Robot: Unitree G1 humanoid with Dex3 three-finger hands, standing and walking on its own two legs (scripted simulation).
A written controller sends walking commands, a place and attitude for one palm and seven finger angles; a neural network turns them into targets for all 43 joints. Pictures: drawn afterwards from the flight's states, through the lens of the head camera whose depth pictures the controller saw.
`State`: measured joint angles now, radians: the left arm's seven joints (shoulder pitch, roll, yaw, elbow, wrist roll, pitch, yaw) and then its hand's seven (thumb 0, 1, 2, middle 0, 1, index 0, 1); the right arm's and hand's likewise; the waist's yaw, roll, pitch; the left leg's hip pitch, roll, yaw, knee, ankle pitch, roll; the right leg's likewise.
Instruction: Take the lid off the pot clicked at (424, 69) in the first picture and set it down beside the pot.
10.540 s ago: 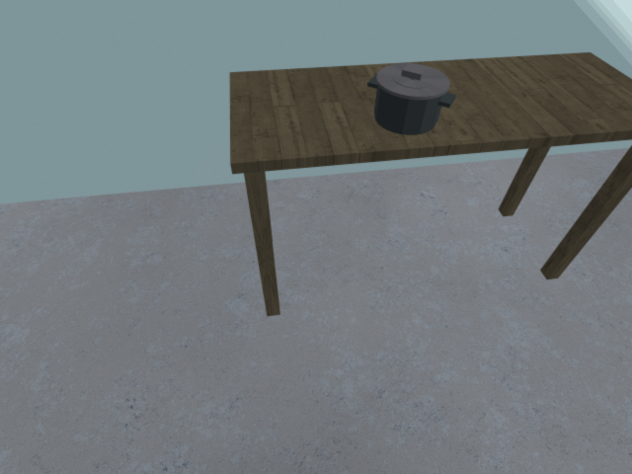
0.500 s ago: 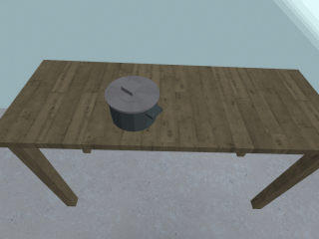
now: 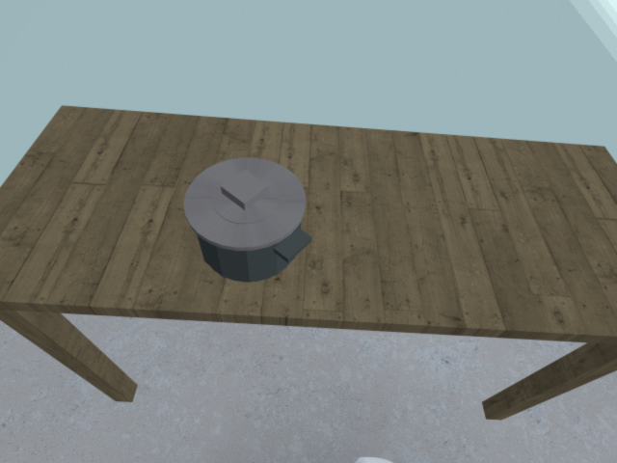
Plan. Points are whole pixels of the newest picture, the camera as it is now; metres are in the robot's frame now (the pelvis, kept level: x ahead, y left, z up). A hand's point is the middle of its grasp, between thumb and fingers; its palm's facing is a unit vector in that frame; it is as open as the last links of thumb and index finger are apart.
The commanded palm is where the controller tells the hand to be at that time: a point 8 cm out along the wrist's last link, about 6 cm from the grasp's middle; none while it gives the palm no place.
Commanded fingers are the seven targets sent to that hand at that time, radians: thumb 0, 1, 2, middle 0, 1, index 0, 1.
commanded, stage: come to a stop and stand still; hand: left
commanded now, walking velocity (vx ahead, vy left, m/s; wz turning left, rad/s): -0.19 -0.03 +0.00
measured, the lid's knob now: (245, 189) +0.46 +0.12 +0.08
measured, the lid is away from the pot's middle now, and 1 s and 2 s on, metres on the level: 0.00 0.00 0.00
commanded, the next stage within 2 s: look again from close up in 0.72 s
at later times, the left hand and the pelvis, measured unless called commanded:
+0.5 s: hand out of the picture +0.05 +0.16 -0.18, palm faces +0.05 -0.98 -0.21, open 7.3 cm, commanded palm none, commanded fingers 0.00 0.90 0.90 -0.20 -0.30 -0.20 -0.30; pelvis +0.00 -0.02 -0.01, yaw -1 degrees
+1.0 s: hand out of the picture +0.01 +0.16 -0.18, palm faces +0.02 -0.98 -0.20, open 7.4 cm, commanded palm none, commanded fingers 0.00 0.90 0.90 -0.20 -0.30 -0.20 -0.30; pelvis +0.01 -0.01 -0.01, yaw +0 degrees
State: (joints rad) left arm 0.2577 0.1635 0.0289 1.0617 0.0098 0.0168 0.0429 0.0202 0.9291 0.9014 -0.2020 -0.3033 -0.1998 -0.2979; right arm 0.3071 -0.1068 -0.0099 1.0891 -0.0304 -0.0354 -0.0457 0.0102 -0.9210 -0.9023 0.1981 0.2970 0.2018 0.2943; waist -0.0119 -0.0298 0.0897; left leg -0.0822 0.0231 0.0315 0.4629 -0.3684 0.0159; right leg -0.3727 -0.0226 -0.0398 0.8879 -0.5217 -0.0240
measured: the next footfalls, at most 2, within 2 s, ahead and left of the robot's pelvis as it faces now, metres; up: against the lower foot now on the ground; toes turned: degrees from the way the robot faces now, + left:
right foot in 0.10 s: +0.10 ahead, -0.16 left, +0.00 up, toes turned -3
left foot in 0.26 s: +0.00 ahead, +0.09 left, +0.00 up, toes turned +4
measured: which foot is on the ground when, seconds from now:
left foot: down 0.00-0.14, up 0.16-0.24, down 0.26-1.00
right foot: up 0.00-0.08, down 0.10-1.00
